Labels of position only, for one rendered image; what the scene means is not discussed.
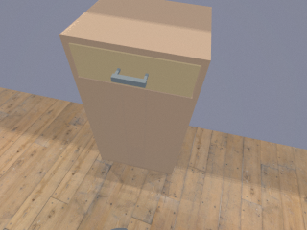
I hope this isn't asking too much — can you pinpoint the drawer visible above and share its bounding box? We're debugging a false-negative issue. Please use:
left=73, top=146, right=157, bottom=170
left=68, top=42, right=201, bottom=98

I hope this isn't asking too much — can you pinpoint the cabinet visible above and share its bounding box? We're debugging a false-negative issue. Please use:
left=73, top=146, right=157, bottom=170
left=59, top=0, right=212, bottom=175

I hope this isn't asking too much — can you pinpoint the handle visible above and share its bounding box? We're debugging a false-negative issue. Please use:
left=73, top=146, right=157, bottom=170
left=110, top=68, right=149, bottom=88

